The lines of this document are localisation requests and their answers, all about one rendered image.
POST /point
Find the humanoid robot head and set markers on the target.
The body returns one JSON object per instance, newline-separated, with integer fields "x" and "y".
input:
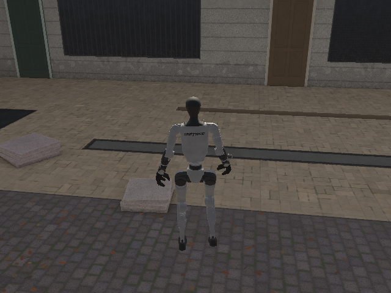
{"x": 193, "y": 105}

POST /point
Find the robot left upper arm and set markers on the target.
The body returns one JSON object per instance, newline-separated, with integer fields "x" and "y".
{"x": 171, "y": 140}

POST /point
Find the robot left hand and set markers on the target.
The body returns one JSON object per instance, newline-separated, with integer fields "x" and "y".
{"x": 159, "y": 178}

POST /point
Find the robot right hand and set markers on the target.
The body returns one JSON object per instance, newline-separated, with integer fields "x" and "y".
{"x": 228, "y": 169}

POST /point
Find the robot right upper arm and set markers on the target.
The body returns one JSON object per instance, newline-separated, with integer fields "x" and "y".
{"x": 213, "y": 128}

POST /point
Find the robot right forearm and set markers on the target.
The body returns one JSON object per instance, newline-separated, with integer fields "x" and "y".
{"x": 224, "y": 159}

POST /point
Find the right robot shin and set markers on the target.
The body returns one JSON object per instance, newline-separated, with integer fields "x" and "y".
{"x": 211, "y": 217}

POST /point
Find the robot left forearm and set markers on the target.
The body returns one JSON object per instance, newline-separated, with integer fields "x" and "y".
{"x": 163, "y": 164}

